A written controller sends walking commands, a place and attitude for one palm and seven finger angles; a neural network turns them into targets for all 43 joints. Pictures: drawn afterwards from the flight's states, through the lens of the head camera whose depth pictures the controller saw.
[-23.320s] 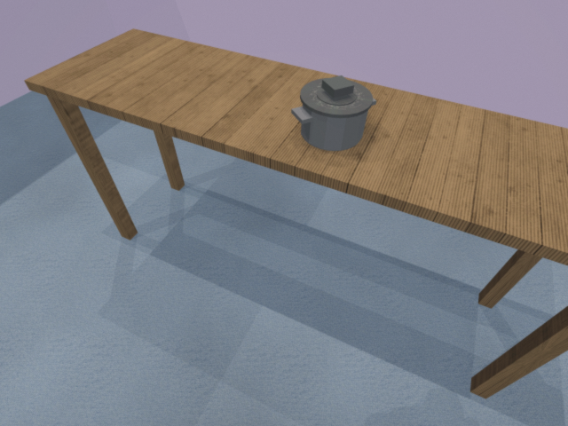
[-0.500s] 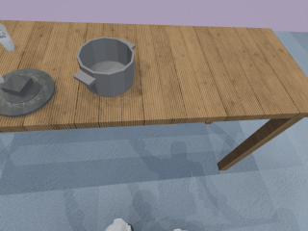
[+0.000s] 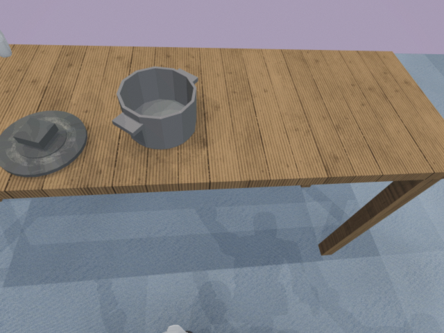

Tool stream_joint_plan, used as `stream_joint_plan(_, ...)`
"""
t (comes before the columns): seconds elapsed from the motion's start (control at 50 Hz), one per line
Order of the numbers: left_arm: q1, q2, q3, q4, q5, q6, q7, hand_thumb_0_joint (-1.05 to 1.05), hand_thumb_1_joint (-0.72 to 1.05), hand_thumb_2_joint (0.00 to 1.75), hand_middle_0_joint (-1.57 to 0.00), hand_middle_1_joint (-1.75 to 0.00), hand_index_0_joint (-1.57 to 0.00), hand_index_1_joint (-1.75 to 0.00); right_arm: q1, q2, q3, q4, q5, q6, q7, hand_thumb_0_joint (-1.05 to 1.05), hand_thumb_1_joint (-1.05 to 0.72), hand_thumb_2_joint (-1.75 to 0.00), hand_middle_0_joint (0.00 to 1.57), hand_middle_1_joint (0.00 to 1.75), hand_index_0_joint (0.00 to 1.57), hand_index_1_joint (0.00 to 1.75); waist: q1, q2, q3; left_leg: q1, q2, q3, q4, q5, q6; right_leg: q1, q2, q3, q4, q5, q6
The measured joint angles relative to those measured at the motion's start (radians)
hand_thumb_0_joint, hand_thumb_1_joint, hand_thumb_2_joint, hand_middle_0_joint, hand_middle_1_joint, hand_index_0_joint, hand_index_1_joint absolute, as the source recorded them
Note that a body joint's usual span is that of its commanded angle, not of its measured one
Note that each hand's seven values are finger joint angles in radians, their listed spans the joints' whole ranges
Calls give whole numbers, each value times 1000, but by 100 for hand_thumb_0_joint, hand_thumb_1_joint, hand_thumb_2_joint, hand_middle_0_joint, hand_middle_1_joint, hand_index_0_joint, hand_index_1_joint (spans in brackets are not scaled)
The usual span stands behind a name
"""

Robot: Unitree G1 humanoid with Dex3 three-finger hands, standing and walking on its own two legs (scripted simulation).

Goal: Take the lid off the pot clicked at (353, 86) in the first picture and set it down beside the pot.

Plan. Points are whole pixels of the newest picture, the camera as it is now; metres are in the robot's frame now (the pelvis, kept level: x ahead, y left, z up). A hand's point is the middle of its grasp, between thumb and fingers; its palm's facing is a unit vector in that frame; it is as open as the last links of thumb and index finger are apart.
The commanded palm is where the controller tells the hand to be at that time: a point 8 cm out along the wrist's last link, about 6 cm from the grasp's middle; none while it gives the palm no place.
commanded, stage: raise the empty hand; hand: left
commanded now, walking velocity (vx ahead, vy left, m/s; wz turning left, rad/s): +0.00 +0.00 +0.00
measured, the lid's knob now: (36, 133) +0.50 +0.33 +0.04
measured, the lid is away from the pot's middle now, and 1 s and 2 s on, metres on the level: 0.24 0.24 0.24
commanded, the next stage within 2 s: draw the hand back to the body in 0.20 s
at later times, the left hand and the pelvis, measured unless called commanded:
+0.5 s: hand out of the picture +0.47 +0.33 +0.21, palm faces -0.30 -0.15 -0.94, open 11.0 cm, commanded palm +0.47 +0.32 +0.27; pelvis +0.00 -0.01 +0.01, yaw +1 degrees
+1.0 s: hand (15, 60) +0.45 +0.26 +0.23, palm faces +0.32 -0.86 -0.40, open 11.0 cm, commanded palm +0.39 +0.30 +0.26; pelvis +0.01 -0.03 +0.02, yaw +0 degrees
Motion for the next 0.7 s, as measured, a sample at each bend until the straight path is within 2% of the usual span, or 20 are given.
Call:
stream_joint_plan(0.16,-29,-12,-27,-11,3,27,-12,0,-2,68,-38,-83,-38,-83,-6,-3,-1,6,-1,-6,6,0,-91,-90,20,30,20,30,9,2,3,26,-5,-5,-28,14,-4,25,-3,-5,-23,9,-3)
stream_joint_plan(0.3,-40,-20,-36,29,-1,41,-13,0,-2,68,-38,-83,-38,-83,-19,-6,5,7,2,-6,10,0,-91,-90,20,30,20,30,7,-1,14,46,-7,-2,-42,19,-8,38,-6,-2,-24,8,-3)
stream_joint_plan(0.44,29,-13,14,-51,3,21,-8,0,-2,68,-38,-83,-38,-83,-11,-5,-7,-8,-2,4,12,0,-91,-90,20,30,20,30,8,-2,10,58,-5,-2,-57,23,-14,46,-4,-1,-32,9,-8)
stream_joint_plan(0.54,89,-8,40,-74,-15,17,-3,0,-2,68,-38,-83,-38,-83,-23,-7,-7,-27,3,30,19,0,-91,-90,20,30,20,30,12,1,20,78,-5,1,-59,19,-17,62,-4,1,-28,3,-10)
stream_joint_plan(0.62,163,-23,43,-169,-23,23,-10,0,-2,68,-38,-83,-38,-83,-35,-4,-15,-42,3,45,25,0,-91,-90,20,30,20,29,27,4,29,89,-8,-4,-66,23,-18,74,-5,-4,-32,3,-13)
stream_joint_plan(0.7,238,-36,93,-261,-48,3,-6,0,-2,68,-38,-83,-38,-83,-64,0,-14,-58,3,56,29,0,-91,-90,20,30,20,29,34,7,27,105,-11,-8,-74,26,-20,90,-7,-8,-36,3,-14)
